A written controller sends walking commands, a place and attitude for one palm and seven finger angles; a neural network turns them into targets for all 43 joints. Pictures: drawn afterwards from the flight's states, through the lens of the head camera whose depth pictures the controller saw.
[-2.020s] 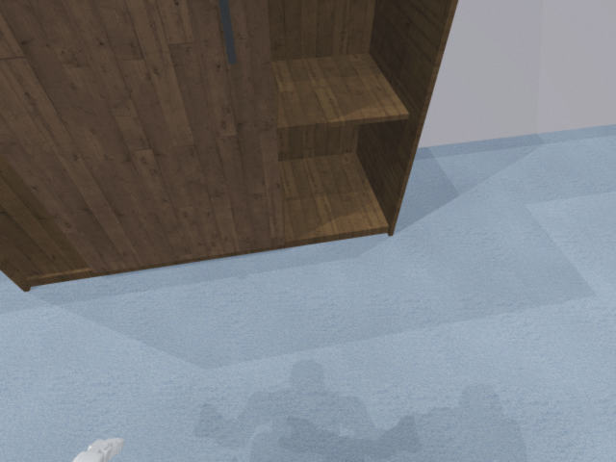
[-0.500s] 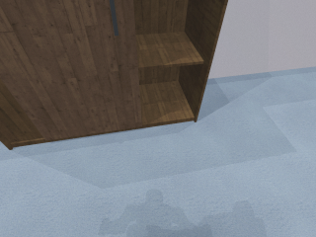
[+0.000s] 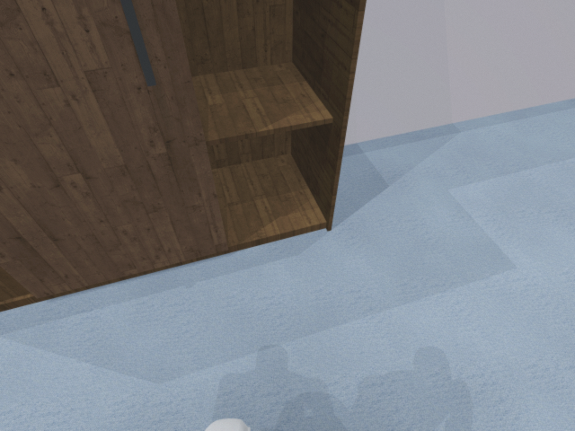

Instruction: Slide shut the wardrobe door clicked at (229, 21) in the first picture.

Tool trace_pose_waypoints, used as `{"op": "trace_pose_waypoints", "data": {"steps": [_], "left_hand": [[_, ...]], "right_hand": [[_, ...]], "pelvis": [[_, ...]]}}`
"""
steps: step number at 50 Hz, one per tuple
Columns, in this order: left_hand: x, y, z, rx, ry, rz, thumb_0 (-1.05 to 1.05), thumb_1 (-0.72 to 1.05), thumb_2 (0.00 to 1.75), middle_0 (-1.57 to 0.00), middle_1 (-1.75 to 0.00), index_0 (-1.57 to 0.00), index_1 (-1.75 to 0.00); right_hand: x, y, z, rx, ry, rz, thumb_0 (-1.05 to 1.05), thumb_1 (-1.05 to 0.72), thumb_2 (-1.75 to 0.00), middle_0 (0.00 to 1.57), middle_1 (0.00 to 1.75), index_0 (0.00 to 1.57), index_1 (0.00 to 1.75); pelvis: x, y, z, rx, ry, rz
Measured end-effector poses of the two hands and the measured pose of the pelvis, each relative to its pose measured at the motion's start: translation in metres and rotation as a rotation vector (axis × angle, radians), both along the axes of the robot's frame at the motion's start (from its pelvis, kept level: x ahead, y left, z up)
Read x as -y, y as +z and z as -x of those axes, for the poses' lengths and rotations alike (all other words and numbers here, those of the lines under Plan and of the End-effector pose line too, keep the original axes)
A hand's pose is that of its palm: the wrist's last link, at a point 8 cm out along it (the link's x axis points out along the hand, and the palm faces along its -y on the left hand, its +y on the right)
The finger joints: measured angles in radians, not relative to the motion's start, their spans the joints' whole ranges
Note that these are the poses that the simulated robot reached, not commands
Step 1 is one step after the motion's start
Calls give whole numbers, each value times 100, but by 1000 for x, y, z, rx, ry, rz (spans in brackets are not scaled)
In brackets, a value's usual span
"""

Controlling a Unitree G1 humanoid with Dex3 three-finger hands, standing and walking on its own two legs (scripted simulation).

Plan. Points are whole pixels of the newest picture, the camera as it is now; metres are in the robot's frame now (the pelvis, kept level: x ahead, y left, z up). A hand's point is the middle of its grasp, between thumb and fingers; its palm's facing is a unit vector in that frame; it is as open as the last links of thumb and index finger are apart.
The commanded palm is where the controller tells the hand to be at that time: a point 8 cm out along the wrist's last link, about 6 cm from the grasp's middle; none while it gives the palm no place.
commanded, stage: walk to a spot facing it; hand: left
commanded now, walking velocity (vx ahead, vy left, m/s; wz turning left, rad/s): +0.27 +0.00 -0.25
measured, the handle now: (131, 16) +0.83 +0.41 +0.20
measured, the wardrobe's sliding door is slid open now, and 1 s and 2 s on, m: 0.45 0.45 0.45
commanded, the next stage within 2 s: turn to face it in 0.12 s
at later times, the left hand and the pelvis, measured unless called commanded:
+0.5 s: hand (168, 362) +0.25 +0.24 -0.17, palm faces +0.00 -0.98 -0.21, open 7.4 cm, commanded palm none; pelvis +0.16 +0.06 +0.00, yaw -3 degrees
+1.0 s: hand (151, 404) +0.18 +0.25 -0.16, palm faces +0.28 -0.92 -0.26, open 7.4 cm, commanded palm none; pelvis +0.19 +0.04 +0.00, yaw +14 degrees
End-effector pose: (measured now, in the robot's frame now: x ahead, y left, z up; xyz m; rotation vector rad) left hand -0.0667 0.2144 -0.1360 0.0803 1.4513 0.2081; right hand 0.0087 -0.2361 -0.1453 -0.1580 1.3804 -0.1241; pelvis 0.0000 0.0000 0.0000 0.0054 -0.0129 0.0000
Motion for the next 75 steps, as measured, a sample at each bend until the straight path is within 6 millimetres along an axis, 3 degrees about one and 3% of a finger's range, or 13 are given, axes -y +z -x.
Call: {"op": "trace_pose_waypoints", "data": {"steps": [7,14,19,24,28,32,37,45,52,56,60,67,75], "left_hand": [[-3,3,-16,-135,-17,48,0,91,90,-20,-30,-20,-30],[-52,-27,-93,-143,-48,38,0,90,90,-20,-30,-20,-30],[-80,-24,-196,19,-128,-13,0,91,90,-20,-30,-20,-30],[-80,-4,-294,236,-148,-36,0,91,90,-19,-30,-19,-30],[-69,10,-345,349,-149,-45,0,91,90,-19,-30,-19,-30],[-55,18,-370,412,-140,-65,0,91,90,-20,-30,-20,-30],[-48,26,-360,415,-88,-93,0,91,90,-20,-30,-20,-30],[-61,21,-289,282,62,-123,0,91,90,-20,-30,-20,-30],[-83,0,-202,122,202,-111,0,91,90,-20,-30,-20,-30],[-98,-19,-160,39,268,-89,0,91,90,-20,-30,-20,-30],[-104,-16,-146,8,300,-74,0,91,90,-20,-30,-20,-30],[-98,-4,-157,68,299,-58,0,91,90,-20,-30,-20,-30],[-74,-2,-198,144,258,-50,0,91,90,-20,-30,-20,-30]], "right_hand": [[-26,14,-105,184,-24,-21,1,-91,-90,20,29,20,29],[-57,9,-195,325,-25,27,0,-91,-90,20,29,20,29],[-69,13,-185,257,-89,36,0,-92,-89,20,29,21,29],[-59,14,-166,136,-100,57,-2,-96,-89,20,29,21,29],[-53,6,-155,45,-91,35,-1,-94,-90,20,29,21,29],[-45,-8,-157,-1,-82,-2,0,-93,-90,20,29,20,29],[-34,-11,-185,-11,-26,-27,0,-92,-90,20,29,20,29],[-31,3,-262,72,130,-9,0,-92,-90,20,29,20,29],[-63,18,-334,191,296,34,0,-92,-90,20,29,20,29],[-91,25,-360,275,377,56,0,-92,-90,20,29,20,29],[-110,36,-362,296,411,58,0,-91,-90,20,29,20,29],[-125,33,-342,262,405,11,0,-91,-90,20,29,21,29],[-96,2,-293,119,310,-22,0,-93,-89,20,30,21,30]], "pelvis": [[-17,4,-48,-17,-51,7],[-48,-20,-109,-9,-113,24],[-56,-9,-136,3,-112,6],[-59,0,-156,-6,-63,-4],[-55,-1,-169,-6,-15,-13],[-43,-6,-180,-3,29,-25],[-32,-4,-187,9,103,-17],[-31,4,-192,8,196,-30],[-49,-2,-187,6,264,-10],[-65,-12,-182,12,288,0],[-72,-4,-178,19,309,9],[-77,5,-177,18,337,13],[-67,-1,-197,14,350,-17]]}}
